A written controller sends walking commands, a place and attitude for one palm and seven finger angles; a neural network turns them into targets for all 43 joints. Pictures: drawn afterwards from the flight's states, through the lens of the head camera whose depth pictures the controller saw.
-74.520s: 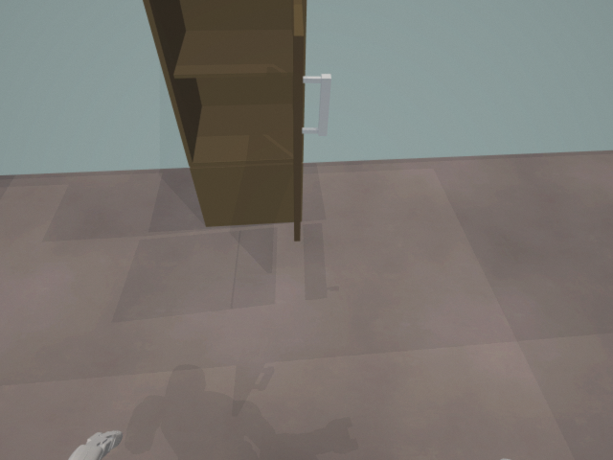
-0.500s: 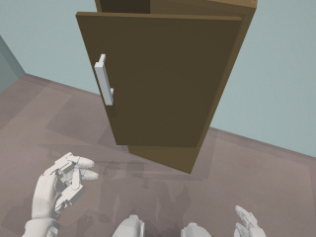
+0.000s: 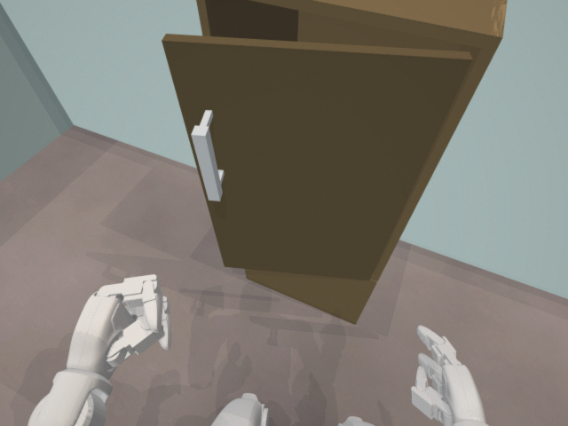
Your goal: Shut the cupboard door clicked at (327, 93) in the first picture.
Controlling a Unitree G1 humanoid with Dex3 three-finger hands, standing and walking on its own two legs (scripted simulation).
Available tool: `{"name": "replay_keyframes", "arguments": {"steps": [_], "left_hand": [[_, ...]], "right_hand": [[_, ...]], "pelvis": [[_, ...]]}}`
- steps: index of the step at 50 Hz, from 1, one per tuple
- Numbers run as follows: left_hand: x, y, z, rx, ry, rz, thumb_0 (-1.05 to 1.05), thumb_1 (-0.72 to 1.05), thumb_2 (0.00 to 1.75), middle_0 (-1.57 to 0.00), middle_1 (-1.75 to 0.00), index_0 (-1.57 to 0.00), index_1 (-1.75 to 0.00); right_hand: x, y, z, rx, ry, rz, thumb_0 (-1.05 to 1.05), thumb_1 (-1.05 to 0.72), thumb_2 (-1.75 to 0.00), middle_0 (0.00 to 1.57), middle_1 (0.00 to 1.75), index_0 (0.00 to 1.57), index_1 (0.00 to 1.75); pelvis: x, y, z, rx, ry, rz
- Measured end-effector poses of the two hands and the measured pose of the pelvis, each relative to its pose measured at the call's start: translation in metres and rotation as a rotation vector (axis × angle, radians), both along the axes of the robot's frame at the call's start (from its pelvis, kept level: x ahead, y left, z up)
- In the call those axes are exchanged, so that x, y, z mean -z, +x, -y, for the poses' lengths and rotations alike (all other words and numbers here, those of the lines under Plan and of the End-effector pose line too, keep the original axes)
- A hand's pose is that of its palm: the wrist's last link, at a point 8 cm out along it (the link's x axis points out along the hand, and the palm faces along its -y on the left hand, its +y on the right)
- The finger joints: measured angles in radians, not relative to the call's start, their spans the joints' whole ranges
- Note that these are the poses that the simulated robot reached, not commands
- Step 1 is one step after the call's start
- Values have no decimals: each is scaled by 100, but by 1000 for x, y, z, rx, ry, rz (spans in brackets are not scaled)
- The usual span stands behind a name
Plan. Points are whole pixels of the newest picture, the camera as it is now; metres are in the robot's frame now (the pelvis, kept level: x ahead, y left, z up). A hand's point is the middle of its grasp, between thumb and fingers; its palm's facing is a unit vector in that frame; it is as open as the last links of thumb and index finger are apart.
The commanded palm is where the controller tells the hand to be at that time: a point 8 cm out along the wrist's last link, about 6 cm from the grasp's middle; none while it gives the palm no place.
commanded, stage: raise the hand and make a fist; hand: left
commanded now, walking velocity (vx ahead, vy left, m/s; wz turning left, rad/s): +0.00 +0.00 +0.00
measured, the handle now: (211, 157) +0.48 +0.16 +0.09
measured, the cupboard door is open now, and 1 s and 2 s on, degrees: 18 18 18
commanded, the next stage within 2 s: bring the fist close to the handle in 0.54 s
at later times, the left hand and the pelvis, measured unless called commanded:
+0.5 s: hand (153, 313) +0.23 +0.17 +0.10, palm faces +0.03 -1.00 -0.06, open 3.1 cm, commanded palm +0.20 +0.22 +0.09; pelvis +0.00 -0.02 +0.01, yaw -1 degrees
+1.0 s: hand (200, 285) +0.27 +0.13 +0.08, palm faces -0.11 -0.99 -0.03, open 3.1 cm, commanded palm +0.26 +0.20 +0.09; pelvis -0.01 -0.02 +0.01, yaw -1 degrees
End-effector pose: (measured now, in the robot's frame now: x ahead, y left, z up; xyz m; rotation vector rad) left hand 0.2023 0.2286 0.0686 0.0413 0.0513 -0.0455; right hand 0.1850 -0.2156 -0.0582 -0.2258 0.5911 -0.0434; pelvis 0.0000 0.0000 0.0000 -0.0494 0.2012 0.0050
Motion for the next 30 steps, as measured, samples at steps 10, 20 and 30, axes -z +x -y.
{"name": "replay_keyframes", "arguments": {"steps": [10, 20, 30], "left_hand": [[-37, 10, -17, -89, 28, 122, 2, 89, 90, -129, -150, -129, -149], [-6, 6, 14, 29, -13, -45, 2, 90, 90, -130, -150, -130, -150], [-23, -2, 8, -38, 11, 79, 1, 90, 90, -130, -150, -130, -150]], "right_hand": [[1, -19, 19, 54, -9, -61, 1, -90, -89, 21, 30, 21, 30], [1, -37, 39, 103, -23, -77, 2, -90, -90, 21, 30, 21, 30], [7, -35, 39, 75, 1, -59, 2, -90, -90, 20, 30, 20, 30]], "pelvis": [[-8, 6, 9, 7, 11, 23], [-11, 1, 14, 22, 26, 27], [-7, -8, 19, 12, 25, 37]]}}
